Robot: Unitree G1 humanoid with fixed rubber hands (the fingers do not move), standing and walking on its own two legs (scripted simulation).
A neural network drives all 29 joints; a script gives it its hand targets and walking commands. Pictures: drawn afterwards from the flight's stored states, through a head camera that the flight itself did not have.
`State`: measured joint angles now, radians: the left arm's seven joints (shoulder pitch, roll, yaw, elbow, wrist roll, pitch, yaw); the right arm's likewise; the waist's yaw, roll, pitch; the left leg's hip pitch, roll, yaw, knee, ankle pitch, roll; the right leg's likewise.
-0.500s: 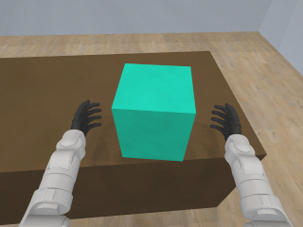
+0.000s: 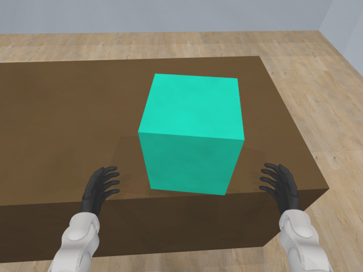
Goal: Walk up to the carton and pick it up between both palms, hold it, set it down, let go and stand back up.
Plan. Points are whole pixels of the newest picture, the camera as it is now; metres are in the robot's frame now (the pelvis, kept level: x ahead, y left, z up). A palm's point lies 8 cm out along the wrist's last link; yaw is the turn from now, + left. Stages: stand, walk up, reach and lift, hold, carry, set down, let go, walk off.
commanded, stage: set down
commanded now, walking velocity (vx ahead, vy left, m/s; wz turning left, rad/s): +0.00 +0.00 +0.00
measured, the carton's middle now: (191, 137) +0.43 -0.02 +0.02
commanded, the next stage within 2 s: let go in 1.48 s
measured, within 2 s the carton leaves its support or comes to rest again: neither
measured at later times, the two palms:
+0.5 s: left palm (93, 243) +0.19 +0.20 -0.04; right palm (287, 242) +0.18 -0.21 -0.04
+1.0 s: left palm (93, 253) +0.17 +0.21 -0.06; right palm (287, 253) +0.16 -0.22 -0.07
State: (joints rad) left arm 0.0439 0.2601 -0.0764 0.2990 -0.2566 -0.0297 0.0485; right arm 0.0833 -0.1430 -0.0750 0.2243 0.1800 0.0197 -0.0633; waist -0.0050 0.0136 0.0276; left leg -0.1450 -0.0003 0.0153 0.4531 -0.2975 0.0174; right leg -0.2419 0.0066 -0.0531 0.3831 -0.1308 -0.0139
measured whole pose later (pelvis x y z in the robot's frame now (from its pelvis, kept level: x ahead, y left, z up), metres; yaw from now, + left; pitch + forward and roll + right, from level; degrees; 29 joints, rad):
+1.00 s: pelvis +0.01 -0.01 +0.00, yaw -1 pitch -5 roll -1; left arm 0.23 0.23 -0.08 0.46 -0.13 -0.01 0.06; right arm 0.24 -0.10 -0.06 0.57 0.04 -0.17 -0.01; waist 0.03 0.00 0.08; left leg -0.02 0.01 0.04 0.43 -0.32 0.01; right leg -0.15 0.03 -0.03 0.41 -0.17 -0.03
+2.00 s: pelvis +0.01 +0.00 +0.00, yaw -2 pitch -5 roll -2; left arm 0.20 0.18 -0.03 0.50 -0.02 0.16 0.02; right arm 0.20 -0.17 -0.06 0.80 -0.02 -0.24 0.04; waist 0.03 0.02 0.09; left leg -0.04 0.02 0.05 0.48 -0.35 0.01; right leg -0.16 0.03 -0.02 0.43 -0.18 -0.02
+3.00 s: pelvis +0.01 +0.05 +0.00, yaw -4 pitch -2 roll +0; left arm 0.36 0.05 -0.01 1.21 0.01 0.00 0.04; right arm 0.39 -0.07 0.00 1.16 -0.02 -0.02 -0.03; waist -0.01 0.00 -0.02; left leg -0.06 -0.09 0.11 0.39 -0.30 0.11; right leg -0.24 -0.06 0.05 0.43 -0.16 0.07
